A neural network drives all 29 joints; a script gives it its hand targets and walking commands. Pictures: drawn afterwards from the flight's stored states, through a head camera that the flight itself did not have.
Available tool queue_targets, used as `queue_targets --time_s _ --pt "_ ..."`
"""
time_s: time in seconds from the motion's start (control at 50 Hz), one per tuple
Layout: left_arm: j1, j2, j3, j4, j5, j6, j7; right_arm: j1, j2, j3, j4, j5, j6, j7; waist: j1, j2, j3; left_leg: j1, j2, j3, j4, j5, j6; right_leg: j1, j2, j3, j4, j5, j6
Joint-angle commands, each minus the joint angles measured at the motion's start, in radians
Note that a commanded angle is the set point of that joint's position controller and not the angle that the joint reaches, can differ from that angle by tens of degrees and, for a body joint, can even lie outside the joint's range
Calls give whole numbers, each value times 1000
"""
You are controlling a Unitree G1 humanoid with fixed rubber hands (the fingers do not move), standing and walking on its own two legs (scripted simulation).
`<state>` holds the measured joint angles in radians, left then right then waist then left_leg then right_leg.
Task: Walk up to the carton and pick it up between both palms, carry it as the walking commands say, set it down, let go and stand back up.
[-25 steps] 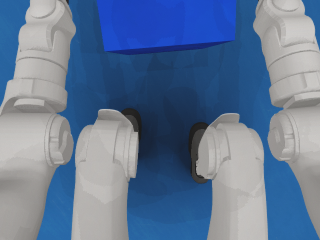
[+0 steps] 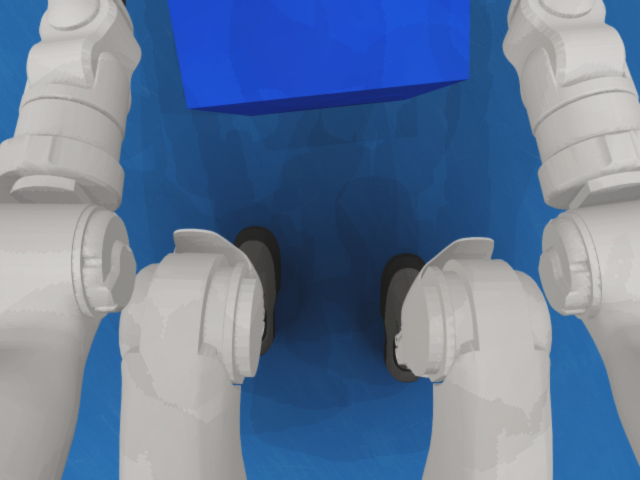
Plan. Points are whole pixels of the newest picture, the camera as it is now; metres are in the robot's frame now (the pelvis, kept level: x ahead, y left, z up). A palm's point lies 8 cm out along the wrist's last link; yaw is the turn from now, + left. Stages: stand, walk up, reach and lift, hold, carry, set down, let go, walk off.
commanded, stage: reach and lift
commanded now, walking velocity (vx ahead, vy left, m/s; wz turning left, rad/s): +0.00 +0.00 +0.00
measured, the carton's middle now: out of the picture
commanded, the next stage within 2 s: none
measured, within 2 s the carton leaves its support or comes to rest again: leaves its support in 1.24 s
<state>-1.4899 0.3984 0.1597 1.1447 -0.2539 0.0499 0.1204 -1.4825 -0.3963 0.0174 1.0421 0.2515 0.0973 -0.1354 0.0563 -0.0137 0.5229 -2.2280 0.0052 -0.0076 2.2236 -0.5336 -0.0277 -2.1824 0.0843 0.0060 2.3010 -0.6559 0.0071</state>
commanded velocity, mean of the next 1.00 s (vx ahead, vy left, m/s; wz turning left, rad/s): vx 0.00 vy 0.00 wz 0.00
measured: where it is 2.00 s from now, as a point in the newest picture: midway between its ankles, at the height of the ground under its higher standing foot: (328, 324)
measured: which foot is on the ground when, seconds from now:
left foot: down 0.00-1.00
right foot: down 0.00-1.00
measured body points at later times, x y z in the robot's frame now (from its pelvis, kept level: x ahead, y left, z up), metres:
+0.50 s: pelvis +0.00 +0.00 +0.01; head +0.38 +0.01 +0.23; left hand +0.56 +0.20 -0.17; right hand +0.57 -0.11 -0.19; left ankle +0.13 +0.13 -0.32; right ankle +0.10 -0.11 -0.32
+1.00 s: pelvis +0.00 +0.00 +0.00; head +0.37 +0.01 +0.24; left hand +0.56 +0.20 -0.17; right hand +0.57 -0.11 -0.19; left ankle +0.13 +0.13 -0.32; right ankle +0.10 -0.11 -0.32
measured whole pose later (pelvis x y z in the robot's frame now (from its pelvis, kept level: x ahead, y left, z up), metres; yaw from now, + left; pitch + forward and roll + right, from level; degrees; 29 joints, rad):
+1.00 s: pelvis +0.00 +0.00 +0.00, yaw -1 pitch +30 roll +1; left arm -1.54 0.32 0.17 1.15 -0.19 0.11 0.13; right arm -1.53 -0.32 -0.04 1.09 0.16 0.16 -0.12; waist 0.07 0.00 0.52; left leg -2.22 -0.01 -0.01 2.24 -0.54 -0.03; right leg -2.17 0.10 0.01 2.31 -0.65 0.02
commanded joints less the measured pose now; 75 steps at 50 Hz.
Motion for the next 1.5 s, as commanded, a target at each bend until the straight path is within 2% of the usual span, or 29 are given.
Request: queue_targets --time_s 0.0,0.06,0.14,0.2,0.22,0.28,0.34,0.36,0.38,0.54,0.64,0.74,0.78,0.8,0.82,0.86,0.92,1.0,1.04,1.12,1.14,1.2,1.24,1.26,1.28,1.34,1.36,1.42,1.48 --pt "-238 91 -46 -209 -53 -38 -5 -330 -94 -9 -170 9 -36 -8 51 -65 -1661 745 -18 51 -118 498 5 672 -27 -2 -235 469 29" --pt "-254 99 -61 -164 -57 -23 -15 -329 -70 28 -125 32 -24 -12 61 -31 -1606 729 -16 55 -125 463 3 650 -24 -10 -243 451 26" --pt "-300 163 -27 -240 -73 -31 0 -414 -89 20 -277 20 -29 -28 98 -114 -1705 738 -25 57 -134 483 14 723 -21 -3 -238 473 34" --pt "-306 146 -26 -216 -48 -24 -4 -365 -88 -65 -160 -44 -17 -29 23 -88 -1624 727 -26 36 -141 454 8 641 -8 -18 -248 450 35" --pt "-298 115 -41 -166 -60 -21 -4 -381 -59 -4 -161 2 -15 -21 68 -74 -1624 769 -27 37 -153 453 5 654 -16 -16 -244 420 34" --pt "-335 78 -58 -140 -58 -13 -10 -384 -50 -22 -102 -41 -17 -22 18 -67 -1522 706 -26 38 -170 363 -1 610 -19 -27 -263 356 24" --pt "-330 64 -32 -153 -14 -33 6 -399 -17 -3 -127 -29 -27 -15 68 -32 -1555 751 -32 52 -159 396 -5 596 -11 -13 -267 358 27" --pt "-336 62 -43 -113 -29 -26 2 -368 -27 -36 -66 -48 -20 -16 19 -61 -1519 750 -37 38 -177 374 -2 564 -9 -34 -273 341 34" --pt "-335 42 -36 -111 -7 -25 10 -357 -53 -22 -53 -47 -27 -22 40 0 -1539 777 -30 51 -149 433 -17 581 -9 -18 -269 368 25" --pt "-335 -51 -75 -136 -21 -49 18 -439 76 40 -141 -13 -46 -9 58 -78 -1538 721 -46 37 -173 422 4 599 7 -17 -257 387 39" --pt "-354 -196 -126 -100 -7 -30 -20 -470 240 100 -134 2 -33 21 79 -58 -1471 720 -59 37 -191 424 2 586 17 -20 -272 396 38" --pt "-497 -638 -214 -102 7 -9 -132 -644 697 181 -142 -1 -20 126 70 -102 -1460 729 -82 45 -157 397 16 553 34 -27 -245 351 36" --pt "-595 -801 -222 -176 16 4 -184 -689 851 198 -184 -19 -15 169 43 -86 -1461 713 -86 59 -126 394 14 565 42 -24 -259 375 25" --pt "-546 -890 -239 -134 25 30 -208 -726 875 192 -212 -4 -19 188 75 -32 -1412 674 -89 57 -131 397 10 541 42 -22 -246 382 16" --pt "-558 -933 -232 -134 31 42 -225 -687 892 165 -211 -50 -15 196 10 -70 -1411 665 -93 57 -113 377 10 536 49 -47 -241 374 15" --pt "-548 -974 -234 -162 23 62 -252 -671 937 143 -198 -46 4 228 12 -46 -1364 677 -98 59 -126 358 19 466 44 -57 -237 325 12" --pt "-538 -1007 -207 -175 56 80 -275 -696 1015 167 -233 -24 14 259 72 -61 -1421 684 -97 72 -103 393 29 497 49 -47 -222 371 12" --pt "-537 -1063 -210 -212 25 92 -287 -687 1015 162 -266 -44 23 271 50 -117 -1401 697 -100 63 -88 418 33 462 54 -54 -222 347 1" --pt "-530 -1067 -212 -215 38 101 -293 -690 1081 171 -260 -20 38 281 93 -103 -1407 669 -104 73 -101 401 36 475 60 -44 -216 370 5" --pt "-564 -1106 -246 -326 -2 105 -298 -664 1039 162 -303 -32 41 272 31 -72 -1535 742 -99 63 -97 478 26 537 61 -54 -209 446 -2" --pt "-540 -1096 -256 -340 1 112 -295 -654 1101 190 -343 -11 50 274 86 -67 -1652 809 -106 76 -91 511 22 597 65 -39 -209 468 -5" --pt "-581 -1083 -273 -418 0 124 -281 -768 1115 233 -511 28 43 250 127 -58 -1819 843 -119 96 -104 558 20 707 88 -52 -205 535 9" --pt "-576 -1104 -291 -452 -41 132 -273 -775 1106 246 -537 18 49 237 75 -124 -1928 881 -122 83 -108 566 22 776 90 -71 -203 560 18" --pt "-571 -1112 -261 -484 -20 139 -273 -786 1139 253 -532 35 64 234 122 -122 -1986 869 -124 94 -93 599 26 809 78 -46 -202 588 16" --pt "-517 -1114 -276 -443 -22 149 -277 -769 1135 260 -563 25 67 226 89 -143 -1957 854 -119 100 -109 567 22 824 83 -63 -213 595 21" --pt "-504 -1140 -211 -328 70 183 -296 -772 1163 209 -408 -30 84 231 130 -128 -1730 693 -104 107 -158 391 22 698 77 -46 -274 403 14" --pt "-567 -1139 -237 -369 52 180 -302 -799 1134 205 -472 -50 88 229 86 -120 -1801 727 -101 112 -146 399 18 756 70 -42 -275 423 9" --pt "-607 -1148 -291 -543 48 207 -284 -911 1137 246 -667 15 96 215 119 -69 -2138 908 -113 118 -148 491 19 891 95 -52 -260 507 11" --pt "-678 -1136 -274 -515 49 217 -288 -882 1138 209 -521 -19 123 218 107 -75 -2037 846 -117 118 -192 390 13 822 84 -72 -273 398 11"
